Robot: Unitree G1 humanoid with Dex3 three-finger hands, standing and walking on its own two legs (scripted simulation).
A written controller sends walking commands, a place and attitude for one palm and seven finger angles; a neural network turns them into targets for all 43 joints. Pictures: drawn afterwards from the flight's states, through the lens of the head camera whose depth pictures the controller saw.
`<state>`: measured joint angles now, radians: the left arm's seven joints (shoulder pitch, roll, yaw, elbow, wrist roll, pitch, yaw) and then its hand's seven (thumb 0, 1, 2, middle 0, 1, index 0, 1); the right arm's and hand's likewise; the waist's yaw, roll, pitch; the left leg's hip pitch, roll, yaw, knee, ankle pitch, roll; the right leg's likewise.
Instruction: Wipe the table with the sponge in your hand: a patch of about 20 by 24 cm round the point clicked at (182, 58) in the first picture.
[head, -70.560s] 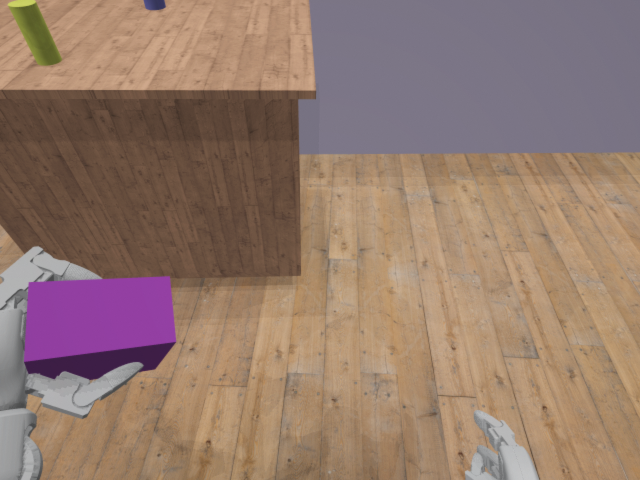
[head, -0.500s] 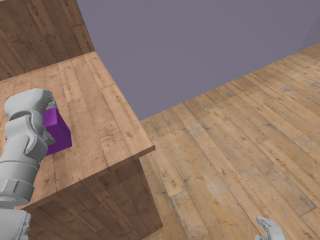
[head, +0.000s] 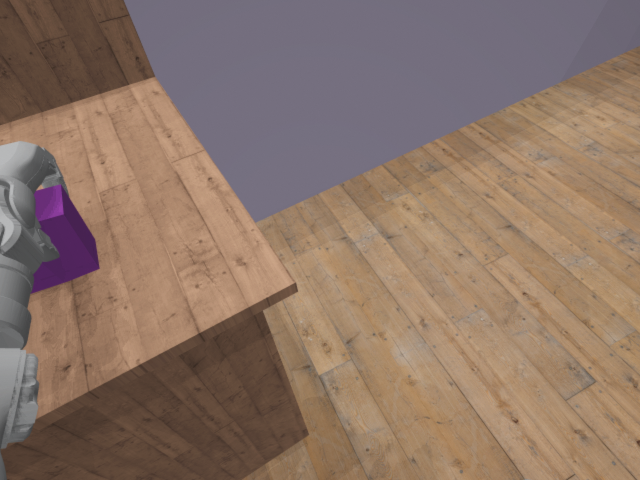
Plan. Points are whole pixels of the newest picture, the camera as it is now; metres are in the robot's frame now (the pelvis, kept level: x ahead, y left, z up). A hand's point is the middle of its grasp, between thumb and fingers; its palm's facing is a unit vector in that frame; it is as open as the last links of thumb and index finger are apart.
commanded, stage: wipe forward along the third lane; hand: left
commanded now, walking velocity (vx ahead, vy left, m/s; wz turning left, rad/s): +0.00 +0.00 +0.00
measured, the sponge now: (40, 251) +0.38 +0.37 +0.12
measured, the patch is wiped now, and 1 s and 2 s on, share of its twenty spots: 1.00 1.00 1.00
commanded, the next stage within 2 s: wipe back along the third lane in 0.22 s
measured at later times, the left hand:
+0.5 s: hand (28, 198) +0.42 +0.38 +0.17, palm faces -0.07 +0.02 -1.00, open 10.3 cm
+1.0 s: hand (23, 211) +0.39 +0.37 +0.17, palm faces +0.09 +0.01 -1.00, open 10.3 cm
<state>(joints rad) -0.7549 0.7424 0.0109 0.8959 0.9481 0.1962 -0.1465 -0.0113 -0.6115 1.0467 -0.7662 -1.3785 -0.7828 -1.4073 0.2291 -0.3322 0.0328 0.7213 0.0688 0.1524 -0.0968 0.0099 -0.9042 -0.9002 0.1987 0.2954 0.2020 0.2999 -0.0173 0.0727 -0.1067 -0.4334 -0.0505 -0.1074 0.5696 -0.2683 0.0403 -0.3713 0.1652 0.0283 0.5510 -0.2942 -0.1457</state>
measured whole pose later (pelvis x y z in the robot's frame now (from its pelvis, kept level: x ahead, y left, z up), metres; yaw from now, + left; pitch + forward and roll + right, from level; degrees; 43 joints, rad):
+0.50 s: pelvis +0.01 +0.05 +0.01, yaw -1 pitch +7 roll +0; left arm -0.76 0.67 -0.04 0.87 0.96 0.21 -0.08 -0.02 -0.61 1.05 -0.77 -1.38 -0.78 -1.42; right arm 0.24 -0.31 0.01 0.71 0.07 0.17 -0.07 0.01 -0.90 -0.90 0.20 0.30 0.20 0.30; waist -0.01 0.08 -0.12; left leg -0.38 -0.08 -0.09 0.50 -0.24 0.04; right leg -0.31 0.13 0.06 0.47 -0.27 -0.09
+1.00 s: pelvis +0.03 +0.10 +0.01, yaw +1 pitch +3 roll +0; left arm -0.58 0.46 -0.26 0.38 0.93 0.64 -0.05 0.00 -0.56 1.04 -0.70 -1.45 -0.72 -1.47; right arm 0.06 -0.29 0.06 0.67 0.08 0.16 0.00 0.01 -0.91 -0.90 0.20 0.30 0.20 0.30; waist 0.08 0.11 -0.10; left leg -0.26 -0.16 -0.09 0.44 -0.22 0.11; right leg -0.20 0.04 0.06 0.46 -0.32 -0.03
